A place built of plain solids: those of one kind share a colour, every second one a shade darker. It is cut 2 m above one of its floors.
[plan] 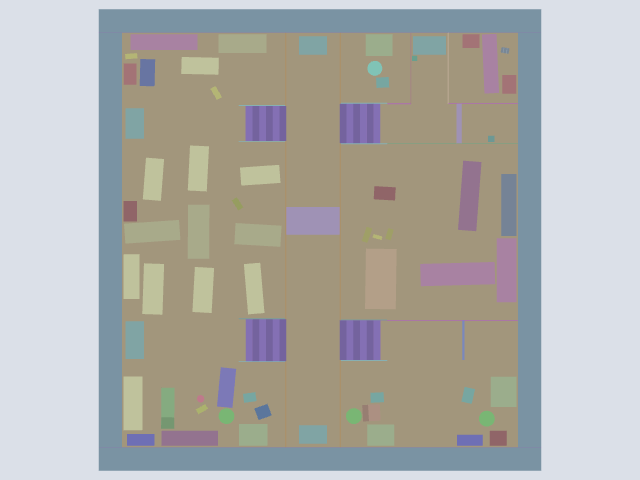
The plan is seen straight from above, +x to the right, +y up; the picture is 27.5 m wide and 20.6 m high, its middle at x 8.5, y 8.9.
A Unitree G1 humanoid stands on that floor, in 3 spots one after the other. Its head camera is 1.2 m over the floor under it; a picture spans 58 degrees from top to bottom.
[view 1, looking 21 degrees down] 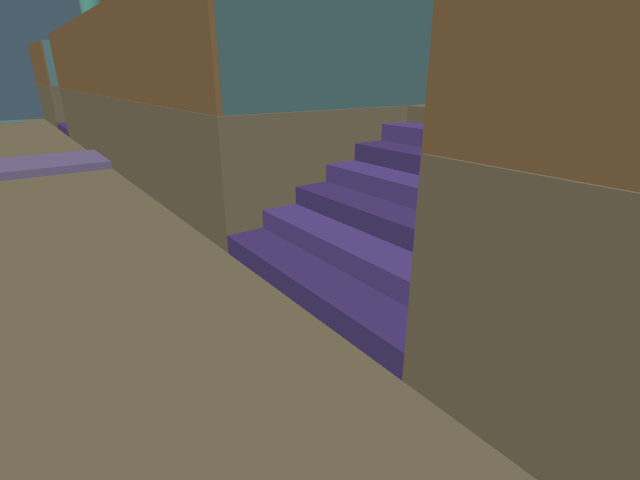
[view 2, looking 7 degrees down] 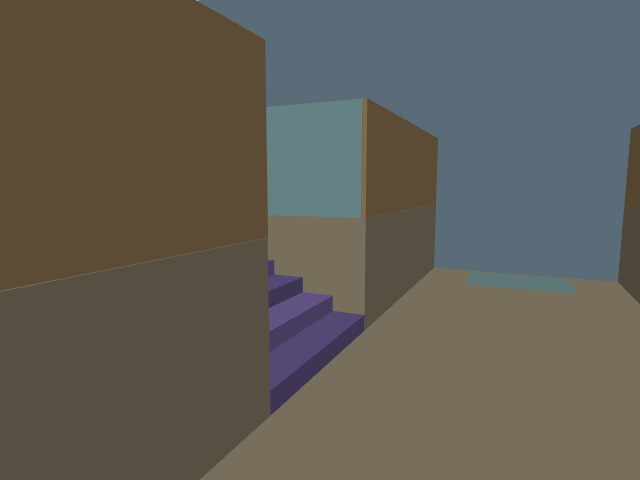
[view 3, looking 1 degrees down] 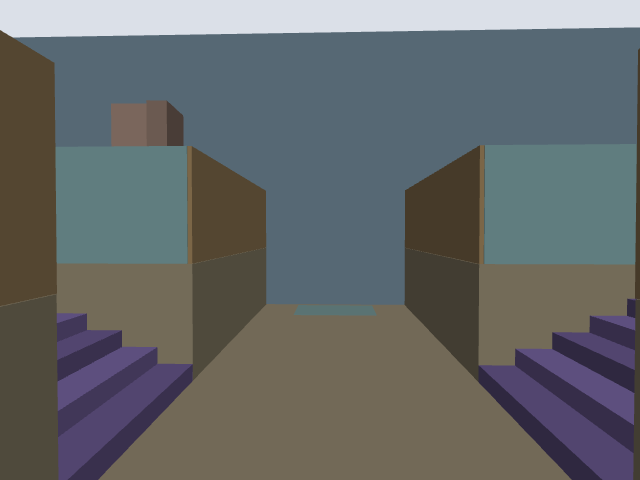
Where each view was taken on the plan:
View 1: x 8.20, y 2.75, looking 54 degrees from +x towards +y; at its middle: step_tread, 2.63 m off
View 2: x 8.20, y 11.30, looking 115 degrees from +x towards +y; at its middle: floor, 3.72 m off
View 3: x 8.20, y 7.20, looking -88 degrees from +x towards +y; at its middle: wall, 7.21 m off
